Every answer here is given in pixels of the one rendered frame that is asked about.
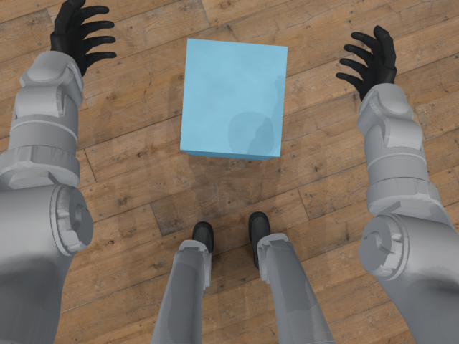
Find robot left forearm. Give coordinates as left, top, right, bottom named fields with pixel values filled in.
left=0, top=51, right=84, bottom=191

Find left robot hand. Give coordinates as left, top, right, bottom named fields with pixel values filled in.
left=50, top=0, right=117, bottom=77

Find right robot hand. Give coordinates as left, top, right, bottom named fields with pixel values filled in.
left=336, top=25, right=397, bottom=101

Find left robot upper arm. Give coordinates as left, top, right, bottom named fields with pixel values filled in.
left=0, top=183, right=93, bottom=344

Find left robot foot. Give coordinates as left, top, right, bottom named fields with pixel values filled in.
left=192, top=221, right=214, bottom=254

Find robot left shin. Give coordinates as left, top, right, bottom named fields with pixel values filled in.
left=173, top=240, right=209, bottom=263

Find robot right forearm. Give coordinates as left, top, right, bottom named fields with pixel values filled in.
left=357, top=83, right=457, bottom=232

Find carton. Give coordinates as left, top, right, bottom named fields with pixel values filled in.
left=180, top=38, right=288, bottom=161

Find right robot upper arm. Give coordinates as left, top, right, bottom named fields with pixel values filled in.
left=358, top=213, right=459, bottom=344

